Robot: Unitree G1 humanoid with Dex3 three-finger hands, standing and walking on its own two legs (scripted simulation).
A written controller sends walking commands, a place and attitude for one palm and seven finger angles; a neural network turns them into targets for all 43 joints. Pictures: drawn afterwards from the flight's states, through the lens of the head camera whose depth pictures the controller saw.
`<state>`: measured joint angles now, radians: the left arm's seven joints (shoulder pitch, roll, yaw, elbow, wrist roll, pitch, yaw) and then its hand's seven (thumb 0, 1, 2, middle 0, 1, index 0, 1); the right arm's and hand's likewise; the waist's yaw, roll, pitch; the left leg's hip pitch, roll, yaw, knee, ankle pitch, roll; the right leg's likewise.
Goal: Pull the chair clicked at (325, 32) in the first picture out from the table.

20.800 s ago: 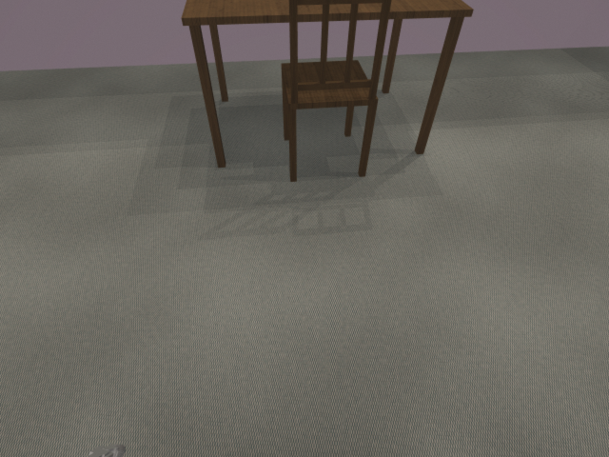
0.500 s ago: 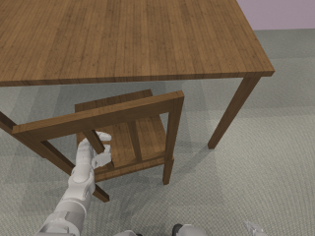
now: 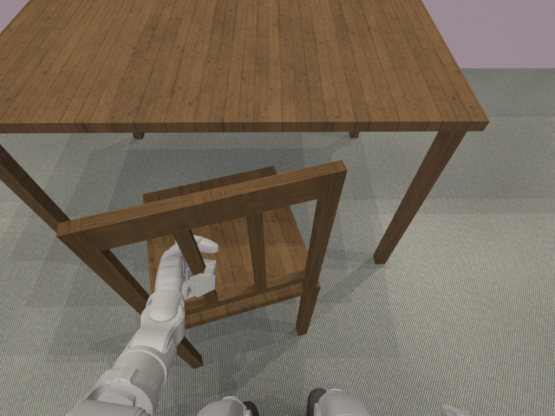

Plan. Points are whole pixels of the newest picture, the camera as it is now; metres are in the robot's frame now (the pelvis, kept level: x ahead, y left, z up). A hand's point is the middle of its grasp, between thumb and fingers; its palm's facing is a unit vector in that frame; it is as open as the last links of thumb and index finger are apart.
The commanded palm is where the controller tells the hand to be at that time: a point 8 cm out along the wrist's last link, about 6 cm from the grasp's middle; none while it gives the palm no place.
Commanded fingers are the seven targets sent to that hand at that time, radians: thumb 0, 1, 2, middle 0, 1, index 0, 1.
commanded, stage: step backward, pulling the chair out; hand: left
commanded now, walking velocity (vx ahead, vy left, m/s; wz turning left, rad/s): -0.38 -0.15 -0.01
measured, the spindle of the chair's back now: (199, 270) +0.36 +0.14 -0.08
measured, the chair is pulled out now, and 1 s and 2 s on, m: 0.16 0.30 0.53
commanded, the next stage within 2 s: stop walking, hand still on the chair in 1.84 s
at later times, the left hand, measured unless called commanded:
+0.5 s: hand (213, 304) +0.29 +0.11 -0.06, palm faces +0.04 -0.98 -0.18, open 5.4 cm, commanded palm +0.26 +0.16 -0.06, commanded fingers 0.00 0.90 0.90 -0.50 -1.45 -0.50 -1.45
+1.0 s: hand (207, 365) +0.20 +0.11 -0.06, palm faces +0.01 -0.98 -0.19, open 5.4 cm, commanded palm +0.17 +0.16 -0.06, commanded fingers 0.00 0.90 0.90 -0.50 -1.45 -0.50 -1.45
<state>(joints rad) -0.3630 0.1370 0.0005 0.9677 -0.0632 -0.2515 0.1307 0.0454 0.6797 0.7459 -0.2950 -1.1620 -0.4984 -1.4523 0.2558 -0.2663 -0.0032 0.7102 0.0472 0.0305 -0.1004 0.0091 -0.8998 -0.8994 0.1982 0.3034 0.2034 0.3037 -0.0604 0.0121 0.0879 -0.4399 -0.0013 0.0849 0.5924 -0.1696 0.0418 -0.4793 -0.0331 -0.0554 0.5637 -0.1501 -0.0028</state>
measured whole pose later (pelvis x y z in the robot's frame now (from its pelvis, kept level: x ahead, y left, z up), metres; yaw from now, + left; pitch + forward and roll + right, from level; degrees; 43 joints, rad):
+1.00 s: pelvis -0.14 -0.01 +0.01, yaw -3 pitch +3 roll +0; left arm -0.32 0.14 0.07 0.83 -0.04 -0.18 0.12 0.02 0.65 0.75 -0.24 -1.15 -0.50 -1.45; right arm 0.15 -0.23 0.02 0.71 0.01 0.05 -0.10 0.01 -0.90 -0.90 0.20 0.30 0.21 0.30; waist -0.06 0.04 0.14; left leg -0.41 0.01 -0.05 0.74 -0.42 -0.05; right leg -0.36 -0.05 -0.06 0.53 -0.22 0.00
